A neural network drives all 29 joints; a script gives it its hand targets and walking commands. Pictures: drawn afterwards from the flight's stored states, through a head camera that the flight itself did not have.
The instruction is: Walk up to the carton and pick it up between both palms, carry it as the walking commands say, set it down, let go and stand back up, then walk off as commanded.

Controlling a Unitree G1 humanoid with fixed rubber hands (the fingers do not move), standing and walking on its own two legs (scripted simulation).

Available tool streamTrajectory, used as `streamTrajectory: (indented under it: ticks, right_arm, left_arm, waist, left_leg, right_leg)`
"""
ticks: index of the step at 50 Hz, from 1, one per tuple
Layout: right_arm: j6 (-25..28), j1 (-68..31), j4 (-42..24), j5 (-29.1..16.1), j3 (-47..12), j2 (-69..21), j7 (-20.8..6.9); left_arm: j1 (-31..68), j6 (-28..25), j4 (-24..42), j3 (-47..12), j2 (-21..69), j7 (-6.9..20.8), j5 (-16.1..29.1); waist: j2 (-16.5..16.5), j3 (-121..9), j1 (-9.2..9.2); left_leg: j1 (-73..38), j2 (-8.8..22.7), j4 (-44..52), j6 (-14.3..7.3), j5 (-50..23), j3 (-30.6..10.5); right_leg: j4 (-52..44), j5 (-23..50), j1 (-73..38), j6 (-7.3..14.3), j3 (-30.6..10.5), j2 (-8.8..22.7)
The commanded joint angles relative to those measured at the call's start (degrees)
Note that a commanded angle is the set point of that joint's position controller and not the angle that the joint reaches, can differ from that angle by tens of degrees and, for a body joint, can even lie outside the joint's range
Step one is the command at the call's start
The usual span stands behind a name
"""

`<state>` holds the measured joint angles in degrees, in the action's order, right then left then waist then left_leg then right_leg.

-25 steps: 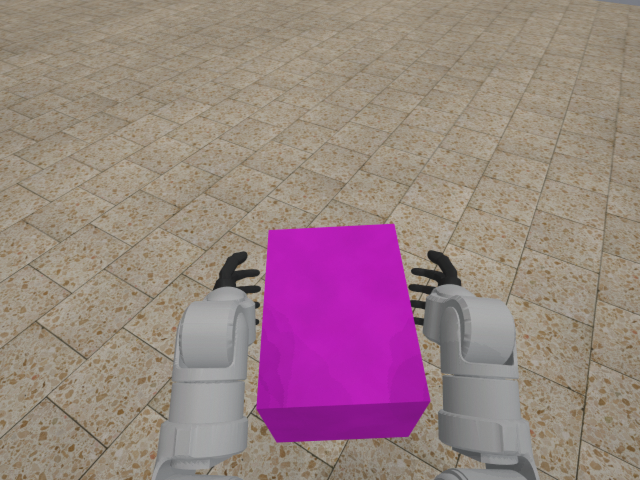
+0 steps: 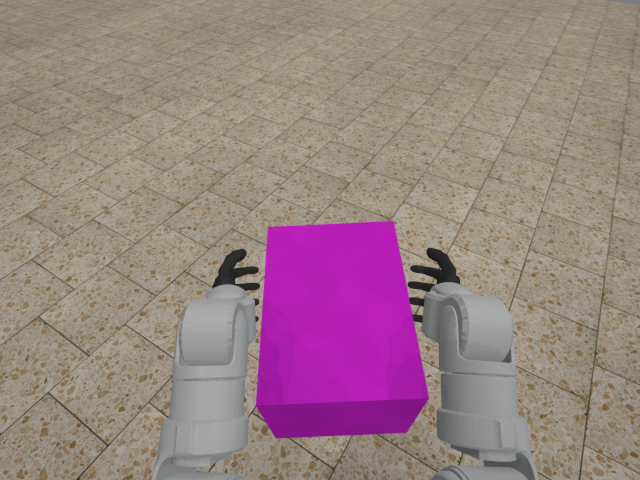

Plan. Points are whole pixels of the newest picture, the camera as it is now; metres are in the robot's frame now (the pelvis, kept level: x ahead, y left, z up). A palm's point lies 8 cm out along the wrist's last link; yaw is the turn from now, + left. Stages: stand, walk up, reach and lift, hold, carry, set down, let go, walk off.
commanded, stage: carry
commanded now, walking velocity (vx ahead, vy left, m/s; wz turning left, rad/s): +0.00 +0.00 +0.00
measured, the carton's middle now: (335, 327) +0.33 -0.01 -0.01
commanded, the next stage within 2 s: none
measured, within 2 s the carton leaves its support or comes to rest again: neither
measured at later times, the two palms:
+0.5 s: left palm (222, 300) +0.31 +0.13 +0.09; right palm (435, 299) +0.30 -0.13 +0.09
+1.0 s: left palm (212, 307) +0.31 +0.15 +0.07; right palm (430, 311) +0.30 -0.12 +0.07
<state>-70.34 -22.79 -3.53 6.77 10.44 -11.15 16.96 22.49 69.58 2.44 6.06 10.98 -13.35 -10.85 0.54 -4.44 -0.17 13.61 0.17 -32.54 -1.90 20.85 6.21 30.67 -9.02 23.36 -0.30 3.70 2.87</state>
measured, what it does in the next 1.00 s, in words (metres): stands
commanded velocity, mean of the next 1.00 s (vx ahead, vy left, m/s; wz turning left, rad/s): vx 0.00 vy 0.00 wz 0.00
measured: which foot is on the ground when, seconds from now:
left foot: down 0.00-1.00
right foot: down 0.00-1.00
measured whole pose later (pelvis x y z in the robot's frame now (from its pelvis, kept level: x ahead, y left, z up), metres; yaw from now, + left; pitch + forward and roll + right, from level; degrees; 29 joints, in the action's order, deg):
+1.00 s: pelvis +0.01 +0.02 +0.00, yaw +0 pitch +2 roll -1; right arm -61.8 -17.8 -0.6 9.2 10.0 -9.5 7.0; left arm 18.6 60.8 -0.9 6.1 9.7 -7.8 -11.7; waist 0.0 -5.0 -0.4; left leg 13.2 0.0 -34.3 -3.5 22.9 8.1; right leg 31.7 -10.0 22.9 -2.0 3.4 3.9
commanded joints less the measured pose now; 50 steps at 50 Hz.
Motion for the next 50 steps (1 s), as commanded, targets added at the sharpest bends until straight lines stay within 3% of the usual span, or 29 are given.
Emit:
streamTrajectory:
  ticks: [1, 2, 3, 8, 11, 13, 14, 17, 18, 19, 20, 22, 24, 27, 29, 31, 32, 33, 34, 35, 37, 38, 39, 41, 43, 46, 47, 48, 50]
  right_arm:
    - [-0.24, -30.16, -1.3, -24.19, -36.42, -60.01, -26.17]
    - [-0.26, -29.52, -1.15, -23.84, -36.15, -59.2, -26.26]
    - [-0.21, -27.0, 0.5, -23.21, -35.96, -59.1, -26.26]
    - [0.79, -29.39, -0.28, -23.46, -35.76, -59.61, -26.32]
    - [0.59, -32.76, -5.51, -25.45, -37.81, -59.6, -25.98]
    - [0.52, -29.48, -0.76, -23.99, -36.05, -60.48, -26.15]
    - [0.67, -29.18, -0.65, -23.2, -35.51, -59.03, -26.23]
    - [0.9, -29.89, -0.48, -23.5, -35.66, -58.96, -26.25]
    - [1.18, -29.65, -0.73, -22.77, -35.79, -59.59, -26.26]
    - [0.98, -31.33, -2.97, -24.54, -36.85, -59.76, -26.54]
    - [0.96, -30.3, -1.33, -23.77, -36.01, -59.71, -26.37]
    - [0.71, -29.85, 1.03, -23.35, -35.25, -58.61, -26.24]
    - [1.04, -29.08, 1.82, -22.67, -34.8, -58.5, -26.52]
    - [1.53, -29.25, -0.1, -23.63, -35.32, -59.52, -26.78]
    - [1.0, -29.41, -0.9, -24.41, -36.06, -59.5, -26.76]
    - [1.81, -29.39, -0.44, -23.02, -34.91, -57.93, -26.2]
    - [2.88, -28.05, 4.04, -20.24, -31.7, -56.06, -26.22]
    - [3.47, -28.76, 0.92, -20.64, -33.15, -56.8, -25.98]
    - [3.77, -27.43, 3.17, -20.14, -32.53, -57.54, -26.17]
    - [3.28, -29.03, -4.51, -23.39, -36.5, -57.78, -26.24]
    - [3.46, -26.11, 3.5, -20.17, -32.98, -57.3, -26.36]
    - [4.27, -26.52, 3.43, -19.65, -32.29, -56.3, -26.18]
    - [5.47, -25.59, 6.06, -18.03, -30.79, -56.16, -26.41]
    - [5.42, -29.28, -5.61, -23.06, -36.51, -57.31, -26.13]
    - [6.25, -25.14, 3.43, -18.35, -31.99, -54.3, -26.15]
    - [7.98, -24.71, -2.07, -18.77, -33.95, -53.15, -25.79]
    - [7.8, -24.01, -8.48, -21.34, -38.05, -53.91, -25.6]
    - [9.81, -21.02, 8.49, -13.38, -27.44, -50.95, -25.86]
    - [10.31, -20.72, -7.1, -19.77, -36.46, -51.94, -25.65]
  left_arm:
    - [26.57, -0.52, 0.63, -32.51, 62.07, 21.96, 26.24]
    - [25.81, -0.73, 1.08, -31.88, 61.22, 22.09, 25.69]
    - [25.91, -0.77, 0.34, -31.85, 60.44, 22.15, 25.73]
    - [26.98, -1.69, -0.39, -30.74, 60.62, 22.31, 25.48]
    - [29.18, -1.37, 3.51, -33.03, 62.01, 21.76, 27.46]
    - [29.22, -1.34, 2.26, -32.4, 61.43, 21.6, 26.25]
    - [26.92, -1.5, 0.57, -30.91, 60.03, 21.73, 25.01]
    - [25.13, -1.78, -1.32, -30.53, 60.07, 21.65, 24.59]
    - [27.02, -2.23, 1.1, -30.48, 59.81, 21.96, 24.93]
    - [28.03, -1.78, 2.42, -32.23, 61.51, 21.87, 26.37]
    - [26.87, -1.97, 1.2, -30.97, 60.34, 21.84, 25.24]
    - [25.37, -1.87, -2.61, -29.78, 60.24, 21.75, 24.0]
    - [25.71, -2.11, -0.95, -31.04, 60.67, 21.78, 24.72]
    - [29.45, -2.68, 2.87, -32.13, 60.96, 21.68, 26.09]
    - [27.01, -2.04, 2.12, -32.21, 61.11, 21.4, 26.1]
    - [27.26, -2.11, 0.46, -31.13, 61.21, 21.6, 25.75]
    - [23.52, -3.19, -6.27, -27.36, 59.03, 21.52, 21.98]
    - [23.68, -3.86, -3.04, -29.11, 58.83, 21.58, 23.29]
    - [25.38, -4.49, -2.92, -28.6, 58.95, 21.64, 23.2]
    - [27.52, -4.08, 3.03, -32.17, 61.45, 21.67, 26.39]
    - [25.65, -4.62, -1.07, -29.39, 58.15, 21.4, 23.03]
    - [23.66, -5.31, -3.69, -27.81, 57.26, 21.48, 21.79]
    - [23.97, -6.72, -3.93, -25.78, 56.19, 21.39, 19.88]
    - [26.28, -6.25, 5.43, -31.81, 58.8, 20.71, 25.09]
    - [22.32, -7.09, -3.83, -27.2, 56.74, 20.77, 20.04]
    - [18.35, -8.29, -2.49, -28.18, 55.46, 21.04, 21.15]
    - [20.93, -8.26, 6.61, -33.01, 56.33, 20.69, 24.66]
    - [16.06, -10.06, -11.04, -22.76, 52.54, 20.79, 15.98]
    - [18.12, -10.43, 4.19, -32.22, 55.49, 20.6, 22.88]
  waist:
    - [-0.12, -16.16, 0.08]
    - [-0.01, -16.92, -0.1]
    - [-0.03, -15.13, -0.04]
    - [1.33, -13.23, -0.05]
    - [-1.2, -15.59, 0.04]
    - [-1.68, -14.82, -0.22]
    - [1.38, -15.67, -0.06]
    - [1.14, -15.19, 0.09]
    - [1.41, -17.32, 0.0]
    - [-1.31, -16.08, 0.16]
    - [0.5, -16.77, -0.23]
    - [-0.15, -14.01, -0.23]
    - [-2.95, -13.13, -0.05]
    - [0.02, -16.2, -0.45]
    - [-1.03, -16.4, -0.33]
    - [-1.68, -16.66, -0.27]
    - [-0.73, -16.58, -0.27]
    - [-0.34, -15.9, -0.33]
    - [1.25, -16.41, -0.3]
    - [2.02, -16.25, -0.07]
    - [-1.6, -13.89, -0.21]
    - [1.16, -13.89, -0.07]
    - [-1.31, -13.93, -0.21]
    - [-2.76, -13.4, 0.03]
    - [-1.59, -12.82, -0.28]
    - [1.32, -16.16, -0.29]
    - [-2.36, -17.61, -0.2]
    - [-2.59, -17.05, -0.27]
    - [-3.62, -13.97, -0.58]
  left_leg:
    - [-2.39, 7.94, 3.38, 1.21, -20.37, -4.51]
    - [-1.65, 7.36, 3.24, 0.86, -17.78, -4.0]
    - [1.02, 7.33, 4.99, 0.69, -12.19, -4.97]
    - [1.73, 8.65, 6.99, -0.06, -9.27, -6.55]
    - [-0.6, 8.12, 6.12, 0.44, -13.55, -5.26]
    - [-0.78, 7.84, 5.58, 0.3, -14.96, -4.83]
    - [-0.3, 7.43, 5.0, 0.23, -13.25, -4.75]
    - [0.28, 7.68, 5.56, 0.29, -13.59, -5.09]
    - [-1.65, 6.83, 4.15, 0.61, -15.05, -3.84]
    - [-2.17, 7.23, 3.79, 0.62, -17.99, -3.48]
    - [-0.38, 7.3, 4.89, 0.5, -14.07, -4.39]
    - [0.16, 7.63, 6.55, 0.21, -13.32, -5.14]
    - [-1.21, 8.27, 6.04, -0.06, -17.77, -4.86]
    - [-3.82, 9.06, 2.34, 0.56, -31.68, -4.56]
    - [-4.64, 9.23, 3.29, 0.76, -32.27, -4.4]
    - [-2.37, 7.14, 2.45, 0.77, -22.09, -2.64]
    - [-1.41, 7.12, 3.6, 0.61, -17.07, -3.07]
    - [-1.41, 6.99, 2.4, 0.48, -17.19, -3.14]
    - [0.17, 6.31, 2.29, 0.85, -15.52, -2.62]
    - [-0.79, 6.63, 3.71, 0.73, -15.52, -3.18]
    - [-1.38, 8.36, 5.13, 0.09, -16.26, -4.52]
    - [0.91, 8.02, 5.26, -0.07, -13.24, -4.32]
    - [0.62, 8.21, 6.27, -0.25, -13.74, -5.51]
    - [-0.92, 8.27, 6.41, -0.35, -17.05, -4.71]
    - [0.62, 8.46, 6.86, -1.11, -12.08, -5.69]
    - [-1.74, 8.07, 3.36, -0.35, -20.26, -3.87]
    - [-4.36, 7.16, 2.43, 0.16, -26.96, -2.74]
    - [-5.07, 8.15, 1.98, 0.27, -31.43, -2.27]
    - [-2.82, 8.83, 2.94, 0.14, -34.32, -3.8]
  right_leg:
    - [-0.07, 16.03, -11.18, 2.48, -4.04, 5.13]
    - [-0.99, 17.45, -11.55, 2.48, -4.53, 5.56]
    - [-1.95, 12.57, -11.85, 2.59, -5.19, 5.92]
    - [-2.03, 8.58, -11.56, 1.82, -4.68, 5.06]
    - [-1.4, 11.59, -10.93, 2.18, -4.5, 5.59]
    - [-1.16, 12.37, -10.71, 2.31, -4.0, 5.35]
    - [-1.49, 13.28, -12.07, 2.18, -4.38, 5.22]
    - [-1.47, 12.82, -12.18, 1.75, -4.32, 5.23]
    - [-0.98, 17.79, -13.33, 2.51, -4.37, 5.54]
    - [-0.9, 17.91, -10.99, 2.3, -4.06, 5.98]
    - [-1.32, 14.41, -13.13, 2.32, -4.46, 5.33]
    - [-1.29, 9.53, -10.75, 2.23, -4.55, 5.33]
    - [-1.25, 9.12, -8.87, 1.57, -2.67, 4.65]
    - [1.66, 15.38, -10.29, 1.66, -1.59, 4.15]
    - [2.03, 12.82, -9.21, 1.05, -1.7, 3.79]
    - [0.15, 17.52, -11.42, 2.04, -3.56, 5.49]
    - [-0.51, 15.98, -11.68, 2.38, -4.51, 5.47]
    - [0.07, 17.53, -12.1, 2.11, -3.42, 5.32]
    - [0.37, 19.54, -13.95, 2.22, -4.11, 5.74]
    - [0.03, 16.62, -12.31, 2.44, -3.84, 5.72]
    - [-0.93, 11.1, -9.09, 1.37, -3.1, 4.55]
    - [-0.89, 10.36, -10.82, 1.38, -2.61, 4.59]
    - [-0.91, 8.12, -11.31, 1.39, -3.28, 4.09]
    - [-0.47, 8.34, -9.01, 1.59, -2.54, 4.05]
    - [-1.33, 6.87, -9.63, 1.68, -2.59, 3.63]
    - [-0.12, 14.09, -11.47, 2.1, -2.15, 4.33]
    - [1.21, 17.3, -9.86, 2.24, -1.94, 4.14]
    - [1.87, 17.06, -9.4, 2.05, -0.81, 3.93]
    - [1.89, 13.12, -9.19, 2.17, -1.14, 3.69]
